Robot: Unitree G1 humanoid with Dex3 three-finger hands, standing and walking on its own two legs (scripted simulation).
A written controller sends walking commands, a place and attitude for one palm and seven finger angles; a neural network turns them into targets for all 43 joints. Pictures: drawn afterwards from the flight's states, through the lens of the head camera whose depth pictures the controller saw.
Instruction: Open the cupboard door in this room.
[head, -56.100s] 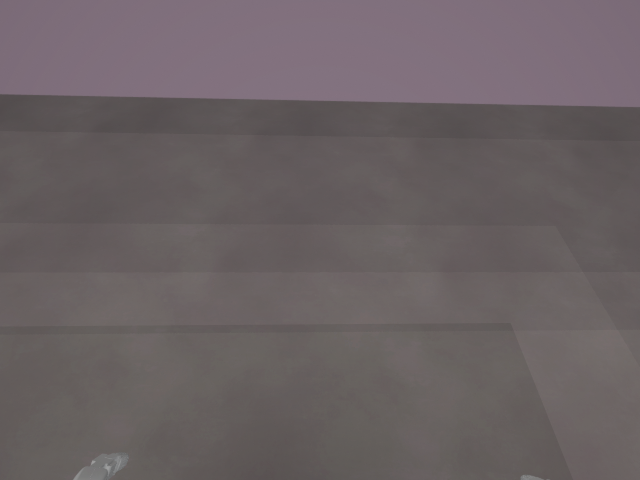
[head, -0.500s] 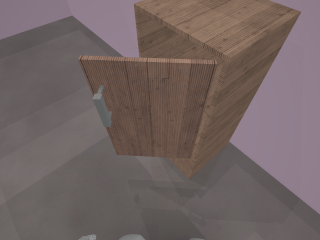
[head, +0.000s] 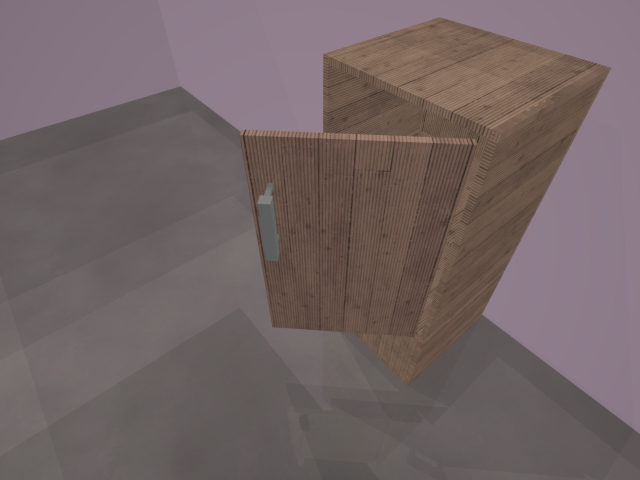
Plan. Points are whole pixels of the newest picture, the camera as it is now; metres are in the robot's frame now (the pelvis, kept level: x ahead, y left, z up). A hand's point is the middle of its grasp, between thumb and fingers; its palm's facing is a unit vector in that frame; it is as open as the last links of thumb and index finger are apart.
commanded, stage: come to a stop and stand still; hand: left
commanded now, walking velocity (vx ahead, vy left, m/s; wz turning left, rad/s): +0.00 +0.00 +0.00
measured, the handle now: (271, 222) +0.56 +0.15 -0.03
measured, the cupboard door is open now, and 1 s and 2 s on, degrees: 46 46 46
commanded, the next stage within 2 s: look again from close up in 0.30 s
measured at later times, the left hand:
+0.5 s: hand out of the picture -0.01 +0.18 -0.16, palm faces +0.04 -0.98 -0.18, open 7.4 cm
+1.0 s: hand out of the picture +0.04 +0.16 -0.16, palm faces +0.03 -0.98 -0.19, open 7.3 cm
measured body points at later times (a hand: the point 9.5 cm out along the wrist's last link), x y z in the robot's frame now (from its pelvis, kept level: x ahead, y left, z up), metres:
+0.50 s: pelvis +0.00 +0.01 +0.01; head +0.00 +0.01 +0.46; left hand -0.01 +0.23 -0.14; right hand +0.00 -0.22 -0.14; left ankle +0.04 +0.07 -0.73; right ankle +0.04 -0.12 -0.73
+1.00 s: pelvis +0.04 -0.01 +0.02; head +0.06 -0.01 +0.47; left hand +0.04 +0.21 -0.14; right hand +0.07 -0.24 -0.14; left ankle +0.04 +0.07 -0.73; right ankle +0.04 -0.12 -0.73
